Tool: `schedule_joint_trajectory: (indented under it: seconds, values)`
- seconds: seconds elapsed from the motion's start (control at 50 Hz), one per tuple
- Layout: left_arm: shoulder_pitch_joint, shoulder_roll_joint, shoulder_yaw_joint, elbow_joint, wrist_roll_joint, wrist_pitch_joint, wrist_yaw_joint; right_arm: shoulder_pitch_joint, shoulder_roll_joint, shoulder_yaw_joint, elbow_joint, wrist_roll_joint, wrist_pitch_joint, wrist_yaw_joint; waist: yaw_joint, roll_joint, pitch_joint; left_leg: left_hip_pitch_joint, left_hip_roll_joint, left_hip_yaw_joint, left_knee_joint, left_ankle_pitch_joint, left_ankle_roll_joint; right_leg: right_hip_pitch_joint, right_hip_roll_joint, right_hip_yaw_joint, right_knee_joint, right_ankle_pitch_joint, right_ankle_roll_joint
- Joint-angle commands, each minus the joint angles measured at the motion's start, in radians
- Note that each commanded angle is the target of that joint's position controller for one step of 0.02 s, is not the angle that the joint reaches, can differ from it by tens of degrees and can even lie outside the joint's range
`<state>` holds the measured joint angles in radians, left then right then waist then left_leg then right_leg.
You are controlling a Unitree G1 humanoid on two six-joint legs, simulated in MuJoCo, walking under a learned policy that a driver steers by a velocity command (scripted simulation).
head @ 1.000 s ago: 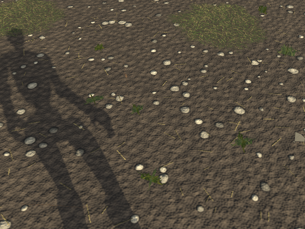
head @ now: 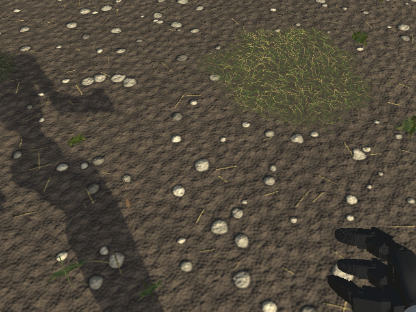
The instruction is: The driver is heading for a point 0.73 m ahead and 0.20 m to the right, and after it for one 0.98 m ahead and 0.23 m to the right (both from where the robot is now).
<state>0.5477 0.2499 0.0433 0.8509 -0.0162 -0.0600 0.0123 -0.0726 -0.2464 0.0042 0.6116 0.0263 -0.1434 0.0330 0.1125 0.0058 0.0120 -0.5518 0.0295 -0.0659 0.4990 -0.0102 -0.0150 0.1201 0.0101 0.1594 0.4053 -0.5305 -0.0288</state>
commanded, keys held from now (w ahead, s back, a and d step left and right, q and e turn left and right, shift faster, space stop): w+e+shift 0.62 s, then w+q+shift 0.02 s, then q+shift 0.28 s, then shift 0.08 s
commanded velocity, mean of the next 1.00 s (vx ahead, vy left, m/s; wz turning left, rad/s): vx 0.82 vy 0.00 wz -0.56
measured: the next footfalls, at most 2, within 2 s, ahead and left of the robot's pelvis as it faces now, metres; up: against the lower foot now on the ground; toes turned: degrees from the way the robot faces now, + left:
right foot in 0.46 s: +0.55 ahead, -0.18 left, +0.00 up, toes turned -29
left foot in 0.90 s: +0.97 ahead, -0.31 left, +0.00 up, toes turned -36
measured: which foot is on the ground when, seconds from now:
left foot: down 0.00-0.46, up 0.48-0.88, down 0.90-1.00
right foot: down 0.00-0.02, up 0.04-0.44, down 0.46-0.88, up 0.90-1.00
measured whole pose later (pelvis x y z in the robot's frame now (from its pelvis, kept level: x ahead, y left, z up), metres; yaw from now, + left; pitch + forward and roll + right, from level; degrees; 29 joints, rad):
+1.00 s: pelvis +0.77 -0.24 +0.00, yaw -32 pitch +0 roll +2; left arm 0.26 0.27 0.03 0.73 0.01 -0.03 0.02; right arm 0.13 -0.28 -0.04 0.66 -0.01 -0.09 0.05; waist 0.01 0.02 0.10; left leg -0.52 -0.14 0.02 0.54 -0.02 0.10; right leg -0.33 0.11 0.09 1.41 -0.48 0.03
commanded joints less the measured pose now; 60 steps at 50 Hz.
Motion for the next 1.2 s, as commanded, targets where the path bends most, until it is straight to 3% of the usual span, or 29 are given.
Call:
schedule_joint_trajectory:
  seconds: [0.02,0.04,0.06,0.1,0.16,0.24,0.32,0.38,0.44,0.46,0.48,0.5,0.52,0.54,0.56,0.64,0.68,0.72,0.8,0.84,0.88,0.9,0.92,0.94,0.96,1.0,1.06,1.12,1.2]
  values:
    - [0.067,-0.025,-0.019,-0.14,0.004,-0.021,-0.011,0.56,-0.366,-0.136,0.071,-0.027,0.015,-0.024,-0.228,0.281,-0.498,1.141,0.377,-0.597,-0.003,-0.62,0.224,-0.767,0.022,-0.03,0.865,0.228,-0.026]
    - [0.032,0.022,-0.02,-0.147,-0.05,-0.032,-0.009,0.567,-0.289,-0.119,0.07,-0.031,0.013,-0.01,-0.248,0.399,-0.545,1.148,0.408,-0.866,-0.206,-0.898,0.224,-0.892,-0.001,0.031,1.027,0.054,-0.037]
    - [-0.108,0.1,0.003,-0.166,-0.07,-0.028,0.0,0.497,-0.21,-0.102,0.072,-0.024,0.016,-0.02,-0.265,0.31,-0.332,1.016,0.381,-0.694,-0.229,-0.787,0.175,-0.99,-0.046,-0.016,1.083,0.119,-0.042]
    - [-0.266,0.117,0.012,-0.202,-0.023,-0.022,-0.001,0.411,-0.148,-0.088,0.099,-0.039,0.026,-0.027,-0.233,0.066,-0.116,0.715,0.315,-0.385,-0.216,-0.404,0.149,-0.96,-0.128,-0.051,1.013,0.217,-0.042]
    - [-0.252,0.051,0.015,-0.225,-0.042,0.032,-0.025,0.309,-0.068,-0.074,0.134,-0.04,0.02,-0.026,-0.129,0.118,-0.009,0.489,0.263,-0.137,-0.284,-0.246,0.138,-0.863,-0.201,-0.045,0.935,0.227,-0.038]
    - [-0.315,0.042,0.006,-0.274,-0.02,0.056,-0.037,0.241,-0.126,-0.089,0.142,-0.036,0.014,-0.033,-0.077,0.063,0.108,0.364,0.247,0.096,-0.366,-0.082,0.136,-0.899,-0.214,-0.071,0.809,0.391,-0.013]
    - [-0.453,0.081,0.008,-0.303,-0.013,0.043,-0.07,0.294,-0.211,-0.107,0.152,-0.031,0.017,-0.044,-0.118,-0.032,0.159,0.442,0.205,0.272,-0.417,-0.008,0.101,-0.833,-0.168,-0.185,0.512,0.614,-0.049]
    - [-0.474,0.135,0.03,-0.317,-0.024,0.034,-0.085,0.332,-0.291,-0.122,0.152,-0.026,0.041,-0.043,-0.091,0.02,0.112,0.59,0.211,0.335,-0.298,0.601,0.078,-0.688,-0.056,-0.316,0.401,0.575,-0.096]
    - [-0.059,0.281,0.107,-0.224,-0.037,0.059,-0.073,0.279,-0.35,-0.14,0.113,-0.009,0.076,-0.046,0.144,0.11,-0.121,0.51,0.231,0.312,0.288,1.05,0.082,-0.164,0.057,-0.333,0.41,0.376,-0.172]
    - [0.095,0.326,0.132,-0.16,-0.045,0.071,-0.052,0.262,-0.27,-0.117,0.114,-0.01,0.064,-0.044,0.196,-0.02,-0.131,0.257,0.116,0.296,0.697,0.435,0.031,0.108,0.033,-0.208,0.33,0.395,-0.214]
    - [-0.001,0.375,0.119,-0.171,-0.037,0.07,-0.051,0.337,-0.061,-0.056,0.07,-0.047,0.021,-0.031,0.011,-0.412,-0.09,-0.094,-0.09,0.182,1.136,-0.587,-0.001,0.208,-0.059,0.135,0.257,0.448,-0.316]
    - [-0.078,0.336,0.093,-0.25,-0.001,0.032,-0.06,0.382,-0.09,-0.039,-0.018,-0.007,-0.031,-0.021,-0.051,-0.392,-0.333,-0.298,-0.11,-0.066,1.199,-0.569,0.031,0.314,-0.262,0.717,-0.071,-0.096,-0.475]
    - [-0.08,0.255,0.084,-0.259,0.001,0.005,-0.064,0.217,-0.207,-0.062,-0.029,0.023,-0.053,-0.024,0.004,-0.15,-0.204,-0.315,-0.052,-0.091,1.093,-0.441,0.069,0.19,-0.269,0.769,-0.208,-0.215,-0.39]
    - [-0.112,0.241,0.078,-0.244,0.009,-0.019,-0.07,0.165,-0.194,-0.062,-0.045,0.028,-0.054,-0.032,-0.049,0.003,-0.073,-0.297,-0.025,-0.082,0.98,-0.37,0.075,0.015,-0.258,0.724,-0.223,-0.172,-0.353]
    - [-0.17,0.218,0.068,-0.246,0.009,-0.034,-0.073,0.184,-0.171,-0.056,-0.023,-0.001,-0.041,-0.043,-0.1,0.101,-0.037,-0.203,0.02,-0.097,0.894,-0.325,0.066,-0.128,-0.221,0.63,-0.191,-0.069,-0.323]
    - [-0.257,0.157,0.045,-0.243,0.0,-0.035,-0.03,0.228,-0.154,-0.065,0.002,-0.037,0.015,-0.04,-0.165,0.043,0.051,-0.052,0.079,-0.069,0.611,-0.24,-0.014,-0.406,-0.09,0.306,-0.196,0.207,-0.301]
    - [-0.241,0.133,0.034,-0.217,0.003,-0.029,0.0,0.11,-0.104,-0.043,-0.034,-0.06,0.016,-0.034,-0.114,0.023,0.105,-0.023,0.067,0.031,0.39,-0.04,-0.042,-0.473,-0.027,0.101,-0.161,0.654,-0.248]
    - [-0.174,0.114,0.028,-0.172,0.002,-0.015,0.014,0.028,-0.032,-0.019,-0.044,-0.072,0.0,-0.01,-0.034,-0.002,0.081,0.108,0.016,0.11,0.169,0.276,-0.025,-0.511,0.028,-0.027,-0.124,0.75,-0.168]
    - [-0.067,0.129,0.025,-0.085,0.008,-0.002,0.02,-0.052,-0.069,-0.038,-0.067,-0.031,-0.006,0.024,0.032,-0.06,0.065,0.082,-0.034,0.12,-0.018,0.41,0.032,-0.309,-0.052,-0.026,-0.089,0.696,-0.111]
    - [-0.079,0.142,0.028,-0.073,0.03,0.003,0.029,0.014,-0.106,-0.056,-0.053,-0.024,-0.008,0.037,-0.013,-0.068,0.014,0.105,-0.086,0.124,-0.021,0.332,0.065,-0.199,-0.087,-0.043,0.019,0.895,-0.078]
    - [-0.195,0.189,0.044,-0.11,0.048,0.011,0.04,0.299,-0.175,-0.092,0.019,-0.016,-0.006,0.041,-0.172,-0.113,-0.105,0.284,-0.133,0.135,0.022,0.22,0.084,-0.148,-0.089,-0.074,0.293,1.21,-0.029]
    - [-0.3,0.19,0.044,-0.149,0.056,0.013,0.041,0.5,-0.2,-0.103,0.066,-0.016,-0.002,0.034,-0.29,-0.086,-0.172,0.475,-0.07,0.068,-0.028,0.315,0.104,-0.255,-0.048,-0.111,0.607,1.133,0.01]
    - [-0.139,0.044,0.015,-0.177,0.083,0.013,0.03,0.482,-0.249,-0.098,0.059,-0.039,0.0,0.035,-0.143,0.278,-0.288,0.816,0.156,-0.257,0.108,0.702,0.242,-0.599,0.105,-0.137,1.053,-0.017,0.086]
    - [0.031,0.071,-0.007,-0.167,0.028,0.007,0.003,0.404,-0.249,-0.096,0.004,-0.064,0.003,0.029,-0.107,0.273,-0.492,1.05,0.363,-0.754,-0.012,0.497,0.435,-0.812,0.144,0.017,1.268,-0.119,0.119]
    - [-0.072,0.17,0.008,-0.164,0.01,0.011,-0.006,0.325,-0.205,-0.102,-0.041,-0.048,0.028,0.012,-0.167,0.106,-0.482,0.946,0.329,-0.721,-0.09,0.164,0.399,-0.811,0.065,0.057,1.252,0.014,0.086]
    - [-0.284,0.185,0.019,-0.228,0.022,0.027,0.006,0.226,-0.138,-0.067,-0.056,-0.033,0.064,-0.009,-0.128,-0.127,-0.21,0.537,0.234,-0.538,-0.165,0.011,0.312,-0.791,0.017,-0.013,1.091,0.105,0.068]
    - [-0.23,0.139,0.017,-0.225,0.029,0.052,0.023,0.224,-0.137,-0.065,-0.025,-0.044,0.073,-0.009,-0.065,-0.018,-0.101,0.242,0.11,-0.343,-0.192,0.178,0.263,-0.654,-0.032,-0.042,0.869,0.107,0.073]
    - [-0.227,0.099,0.004,-0.214,0.039,0.045,0.043,0.272,-0.149,-0.069,0.011,-0.047,0.077,-0.018,-0.076,0.023,-0.182,0.27,0.116,-0.252,-0.142,0.526,0.282,-0.645,-0.036,-0.07,0.739,0.127,0.106]
    - [-0.286,0.106,0.01,-0.212,0.028,0.07,0.054,0.244,-0.152,-0.067,0.01,-0.032,0.123,-0.038,-0.091,0.059,-0.196,0.247,0.084,-0.222,-0.165,0.148,0.23,-0.631,-0.052,-0.066,0.613,0.264,0.118]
